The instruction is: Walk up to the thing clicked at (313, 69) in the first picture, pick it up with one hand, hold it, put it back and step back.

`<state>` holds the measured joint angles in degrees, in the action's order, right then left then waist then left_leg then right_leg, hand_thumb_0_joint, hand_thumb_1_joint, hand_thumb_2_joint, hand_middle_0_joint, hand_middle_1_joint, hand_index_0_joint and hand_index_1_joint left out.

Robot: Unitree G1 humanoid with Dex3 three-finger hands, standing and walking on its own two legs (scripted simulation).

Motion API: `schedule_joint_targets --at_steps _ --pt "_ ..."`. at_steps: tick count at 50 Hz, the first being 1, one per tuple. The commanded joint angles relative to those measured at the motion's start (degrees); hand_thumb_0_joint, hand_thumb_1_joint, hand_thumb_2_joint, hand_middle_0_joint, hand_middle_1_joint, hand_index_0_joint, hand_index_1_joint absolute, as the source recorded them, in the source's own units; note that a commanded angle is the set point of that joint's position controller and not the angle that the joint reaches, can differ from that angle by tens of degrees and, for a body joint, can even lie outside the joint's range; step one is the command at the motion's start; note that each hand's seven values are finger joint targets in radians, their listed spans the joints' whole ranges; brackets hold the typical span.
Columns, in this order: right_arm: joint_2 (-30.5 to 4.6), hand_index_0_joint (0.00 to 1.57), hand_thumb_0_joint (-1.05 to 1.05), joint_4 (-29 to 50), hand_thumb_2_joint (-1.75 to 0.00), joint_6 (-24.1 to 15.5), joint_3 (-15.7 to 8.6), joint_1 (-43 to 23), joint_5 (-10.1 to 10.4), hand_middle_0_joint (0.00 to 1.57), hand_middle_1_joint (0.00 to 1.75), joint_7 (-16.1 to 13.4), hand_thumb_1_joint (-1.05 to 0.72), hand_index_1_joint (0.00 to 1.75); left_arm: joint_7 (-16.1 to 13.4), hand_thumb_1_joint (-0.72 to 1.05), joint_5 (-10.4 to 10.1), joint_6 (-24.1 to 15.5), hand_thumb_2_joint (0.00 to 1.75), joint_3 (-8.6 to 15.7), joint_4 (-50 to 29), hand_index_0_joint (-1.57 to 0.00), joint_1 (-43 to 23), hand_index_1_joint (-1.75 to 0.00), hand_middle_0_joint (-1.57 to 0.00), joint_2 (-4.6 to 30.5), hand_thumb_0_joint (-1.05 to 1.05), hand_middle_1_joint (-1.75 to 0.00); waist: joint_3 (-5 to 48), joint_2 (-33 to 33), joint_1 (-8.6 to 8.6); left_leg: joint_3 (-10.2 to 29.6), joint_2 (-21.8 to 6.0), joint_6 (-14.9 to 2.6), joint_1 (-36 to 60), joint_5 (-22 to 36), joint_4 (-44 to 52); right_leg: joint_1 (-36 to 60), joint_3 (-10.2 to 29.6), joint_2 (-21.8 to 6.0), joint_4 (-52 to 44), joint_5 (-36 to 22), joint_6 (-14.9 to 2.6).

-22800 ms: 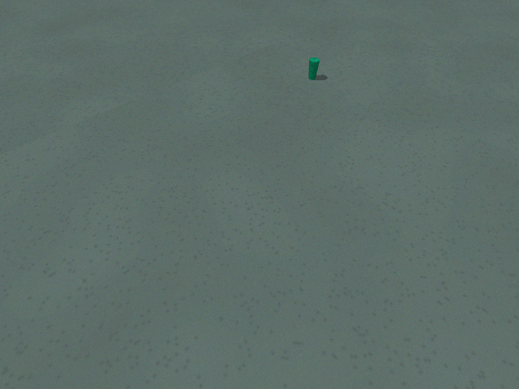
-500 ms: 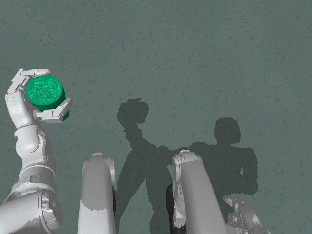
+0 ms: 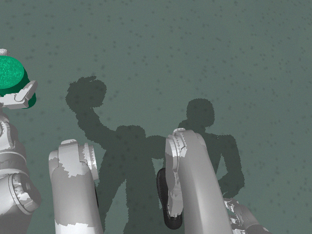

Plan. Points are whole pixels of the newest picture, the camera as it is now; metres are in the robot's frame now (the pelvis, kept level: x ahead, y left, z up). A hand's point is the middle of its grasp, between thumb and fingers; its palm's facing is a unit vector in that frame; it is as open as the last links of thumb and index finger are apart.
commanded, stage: crouch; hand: left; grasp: from the side
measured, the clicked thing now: (15, 87) +0.46 +0.29 -0.09
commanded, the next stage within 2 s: lower in 0.40 s
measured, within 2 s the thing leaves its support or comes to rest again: rests again in 1.74 s
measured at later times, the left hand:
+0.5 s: hand (21, 89) +0.47 +0.29 -0.12, palm faces +0.36 -0.93 -0.03, open 9.7 cm
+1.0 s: hand (32, 95) +0.48 +0.29 -0.18, palm faces +0.39 -0.92 -0.03, open 9.7 cm
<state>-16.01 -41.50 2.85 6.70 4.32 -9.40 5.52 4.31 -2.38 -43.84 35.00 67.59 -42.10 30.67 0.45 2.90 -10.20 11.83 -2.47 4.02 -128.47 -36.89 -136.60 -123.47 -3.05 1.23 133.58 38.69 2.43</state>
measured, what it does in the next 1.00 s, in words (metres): stands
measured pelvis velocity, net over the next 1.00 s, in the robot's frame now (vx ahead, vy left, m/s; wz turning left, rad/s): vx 0.00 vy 0.01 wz -0.11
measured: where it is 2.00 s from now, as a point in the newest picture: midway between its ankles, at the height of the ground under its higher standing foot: (131, 215)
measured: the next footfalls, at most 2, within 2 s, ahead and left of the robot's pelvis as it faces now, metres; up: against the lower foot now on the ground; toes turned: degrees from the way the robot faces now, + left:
none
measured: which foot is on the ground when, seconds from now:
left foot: down 0.00-1.00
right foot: down 0.00-1.00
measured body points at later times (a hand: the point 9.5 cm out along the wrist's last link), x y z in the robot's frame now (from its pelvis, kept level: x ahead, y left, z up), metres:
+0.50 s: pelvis +0.01 +0.01 -0.03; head +0.24 +0.10 +0.34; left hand +0.44 +0.34 -0.12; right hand +0.12 -0.27 -0.13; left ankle +0.09 +0.15 -0.30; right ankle +0.11 -0.13 -0.30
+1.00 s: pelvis +0.00 +0.01 -0.05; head +0.25 +0.13 +0.30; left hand +0.45 +0.34 -0.18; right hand +0.12 -0.27 -0.11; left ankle +0.09 +0.15 -0.30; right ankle +0.11 -0.13 -0.30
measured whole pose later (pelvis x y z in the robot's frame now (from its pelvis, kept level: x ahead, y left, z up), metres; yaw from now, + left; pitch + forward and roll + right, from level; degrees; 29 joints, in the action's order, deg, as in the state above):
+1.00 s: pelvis +0.00 +0.01 -0.05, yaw -6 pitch +19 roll -13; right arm -20.6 -34.5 3.9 21.1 -5.3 -17.3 7.4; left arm 1.2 -3.1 -53.0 37.6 76.8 -41.1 44.7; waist -13.4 11.5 -14.7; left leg 20.4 -1.4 4.5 -130.1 -39.5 -149.5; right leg -122.5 -8.1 4.3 140.4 38.4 4.3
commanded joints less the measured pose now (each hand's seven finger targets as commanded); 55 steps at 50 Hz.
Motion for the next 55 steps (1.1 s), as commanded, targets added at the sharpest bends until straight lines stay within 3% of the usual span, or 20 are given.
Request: schedule_joint_targets --at_steps 1,3,4,5,14,15,17,23,24,26,27,31,36,44,45,47,50,51,52,55 --pt "-14.54 0.2 0.0 3.08 -0.91 0.07 -3.72 6.1 -0.71 0.2 0.3 -0.42 -0.91 0.3 0.51 0.23 -0.63 -5.53 1.23 1.66 -13.69 -1.18 -17.05 -1.33 -1.17 16.96 0.0 -1.32 38.6 -15.38 0.48 -7.73 0.01 -3.95 24.38 3.27 12.54 19.75 -5.32 1.84 -12.88 -8.09 -3.46" --pt "-14.75 0.2 0.0 2.88 -0.91 0.04 -3.0 5.74 -1.02 0.2 0.3 -0.23 -0.91 0.3 0.69 0.25 -0.81 -5.28 1.26 0.76 -12.51 -1.21 -16.62 -1.35 -1.19 15.47 0.0 -1.35 35.41 -16.04 -0.37 -7.09 -0.17 -3.81 23.34 2.23 12.3 17.9 -6.15 1.95 -11.83 -7.38 -3.58" --pt "-15.3 0.2 0.0 2.67 -0.91 0.06 -2.97 6.3 -1.11 0.2 0.3 -0.21 -0.91 0.3 0.58 0.25 -1.04 -5.32 1.27 2.15 -13.12 -1.22 -16.42 -1.36 -1.21 17.2 0.0 -1.36 36.37 -16.31 0.16 -6.84 -0.2 -3.67 24.12 2.99 11.87 17.85 -6.35 2.12 -11.37 -8.03 -3.63" --pt "-15.6 0.2 0.0 2.73 -0.91 0.17 -2.63 5.86 -1.35 0.2 0.3 -0.18 -0.91 0.3 0.72 0.26 -0.83 -5.51 1.26 1.83 -13.67 -1.21 -17.59 -1.35 -1.19 18.12 0.0 -1.35 36.07 -17.27 -0.51 -6.64 -0.26 -3.66 24.25 3.15 11.37 17.71 -6.5 2.08 -10.88 -8.3 -3.57" --pt "-16.98 0.2 0.0 4.04 -0.91 0.69 -1.15 4.02 -2.39 0.2 0.3 0.46 -0.91 0.3 1.42 0.28 -1.48 -5.91 1.25 1.43 -13.6 -1.22 -14.95 -1.35 -1.2 18.45 0.0 -1.36 34.14 -18.06 -1.08 -5.54 -0.36 -3.37 22.8 4.26 8.52 17.28 -7.74 2.49 -8.34 -9.68 -3.6" --pt "-17.28 0.2 0.0 3.51 -0.91 0.8 -0.98 4.52 -2.62 0.2 0.3 0.53 -0.91 0.3 1.25 0.28 -1.51 -5.88 1.27 1.01 -12.2 -1.23 -13.79 -1.37 -1.21 16.88 0.0 -1.37 33.62 -17.33 -1.74 -5.1 -0.42 -3.24 24.01 5.23 8.41 16.99 -8.2 2.42 -8.11 -10.58 -3.48" --pt "-17.61 0.2 0.0 4.42 -0.91 0.8 -0.66 3.91 -2.85 0.2 0.3 0.59 -0.91 0.3 0.58 0.27 -1.72 -6.3 1.27 2.65 -14.04 -1.24 -15.03 -1.37 -1.22 19.41 0.0 -1.37 34.3 -17.03 -1.71 -5.15 -0.45 -3.43 22.73 5.27 7.13 18.4 -8.01 2.55 -8.14 -11.05 -3.31" --pt "-18.25 0.2 0.0 4.89 -0.91 1.26 0.32 2.43 -3.67 0.2 0.3 0.87 -0.92 0.3 0.05 0.27 -0.9 -7.13 1.27 1.15 -15.04 -1.24 -14.66 -1.37 -1.23 19.51 0.0 -1.37 32.6 -20.12 -2.68 -4.32 -0.68 -2.94 24.02 5.75 7.14 17.16 -8.87 2.44 -6.85 -11.29 -3.54" --pt "-18.42 0.2 0.0 4.92 -0.91 1.29 0.36 2.25 -3.76 0.2 0.3 0.85 -0.91 0.3 -0.09 0.26 -0.97 -6.96 1.27 1.99 -13.99 -1.23 -12.94 -1.37 -1.22 19.85 0.0 -1.37 32.88 -18.95 -2.0 -4.33 -0.72 -3.02 24.11 5.92 6.67 17.49 -8.85 2.64 -6.94 -11.52 -3.49" --pt "-18.56 0.2 0.0 5.42 -0.91 1.29 0.96 1.94 -3.8 0.2 0.3 1.03 -0.92 0.3 -0.23 0.24 -1.22 -7.29 1.24 0.76 -14.26 -1.26 -14.43 -1.39 -1.24 19.05 0.0 -1.39 31.54 -19.35 -3.4 -3.96 -0.67 -3.07 22.89 4.78 6.65 17.31 -9.29 2.57 -6.86 -10.74 -3.45" --pt "-18.92 0.2 0.0 5.72 -0.91 1.22 1.1 1.43 -3.89 0.2 0.3 1.06 -0.92 0.3 -0.23 0.25 -1.54 -7.27 1.25 1.57 -12.45 -1.27 -11.46 -1.4 -1.25 18.62 0.0 -1.41 31.18 -18.2 -2.93 -3.76 -0.72 -3.03 23.01 5.91 6.3 17.63 -9.46 2.63 -6.44 -11.64 -3.37" --pt "-19.21 0.2 0.0 6.48 -0.91 1.42 3.02 0.95 -4.42 0.2 0.3 1.21 -0.93 0.3 -1.54 0.21 -2.58 -8.33 1.24 2.27 -7.84 -1.27 -11.02 -1.39 -1.24 19.0 0.0 -1.4 30.28 -15.61 -3.96 -3.08 -0.82 -3.18 21.71 6.94 4.6 19.67 -10.0 3.07 -6.56 -12.9 -3.02" --pt "-20.25 0.2 0.0 6.87 -0.91 1.65 4.79 -1.33 -5.74 0.2 0.3 1.24 -0.92 0.3 -3.01 0.24 -0.37 -10.68 1.24 2.57 -6.16 -1.25 -13.26 -1.37 -1.23 24.53 0.0 -1.38 26.9 -17.74 -4.77 -2.45 -1.28 -3.04 21.46 5.13 4.17 18.19 -10.64 3.34 -5.75 -11.15 -3.17" --pt "-22.11 0.2 0.0 7.81 -0.91 1.43 7.74 -3.99 -7.69 0.2 0.3 1.13 -0.93 0.3 -3.32 0.18 -1.07 -13.92 1.19 3.83 -3.44 -1.21 -13.71 -1.34 -1.19 28.0 0.0 -1.35 26.22 -20.24 -6.76 -0.91 -2.0 -2.59 24.14 6.58 2.99 19.65 -12.04 3.8 -4.52 -13.1 -2.95" --pt "-22.31 0.2 0.0 8.3 -0.91 1.5 8.05 -4.45 -7.81 0.2 0.3 1.18 -0.92 0.3 -3.31 0.2 -1.33 -14.18 1.2 3.04 -2.29 -1.22 -13.06 -1.34 -1.19 26.44 0.0 -1.35 25.46 -20.16 -7.0 -0.68 -1.98 -2.42 24.33 6.81 3.31 19.39 -12.45 3.67 -4.41 -13.21 -2.91" --pt "-22.96 0.2 0.0 8.18 -0.91 1.54 8.46 -4.89 -8.17 0.2 0.3 1.11 -0.92 0.3 -3.53 0.18 -1.23 -14.51 1.19 4.32 -1.15 -1.2 -12.47 -1.33 -1.18 29.07 0.0 -1.34 24.12 -20.04 -6.68 -0.57 -2.06 -2.56 23.44 5.81 2.85 19.37 -12.59 3.84 -4.53 -12.63 -2.85" --pt "-23.2 0.2 0.0 8.19 -0.91 1.82 9.54 -5.06 -8.88 0.2 0.3 1.06 -0.92 0.3 -3.43 0.21 -0.56 -15.16 1.2 3.46 -0.36 -1.19 -11.91 -1.32 -1.16 29.87 0.0 -1.33 24.67 -20.93 -7.74 0.01 -2.28 -2.41 24.4 7.72 2.3 20.95 -13.01 4.05 -4.04 -14.59 -2.67" --pt "-23.42 0.2 0.0 8.38 -0.91 1.69 9.61 -5.43 -8.91 0.2 0.3 0.97 -0.92 0.3 -3.39 0.21 -0.73 -15.07 1.2 3.12 0.27 -1.2 -11.1 -1.33 -1.17 29.11 0.0 -1.34 24.12 -20.5 -7.44 0.1 -2.37 -2.36 24.66 8.05 2.13 20.61 -13.09 4.09 -3.87 -14.92 -2.66" --pt "-23.55 0.2 0.0 8.72 -0.91 1.67 9.89 -6.05 -9.01 0.2 0.3 1.02 -0.92 0.3 -3.43 0.2 -0.71 -15.23 1.21 1.97 0.42 -1.19 -12.27 -1.33 -1.17 28.38 0.0 -1.35 22.88 -21.04 -8.32 0.41 -2.4 -2.29 24.4 7.46 2.42 19.64 -13.38 4.08 -3.81 -14.4 -2.79" --pt "-23.97 0.2 0.0 8.75 -0.91 1.84 10.7 -6.12 -9.29 0.2 0.3 0.91 -0.91 0.3 -4.14 0.18 -1.21 -15.79 1.2 3.75 1.37 -1.17 -12.18 -1.31 -1.14 30.91 0.0 -1.33 22.66 -19.84 -8.41 0.84 -2.49 -2.51 23.74 7.66 1.63 21.01 -13.7 4.35 -4.05 -15.02 -2.45"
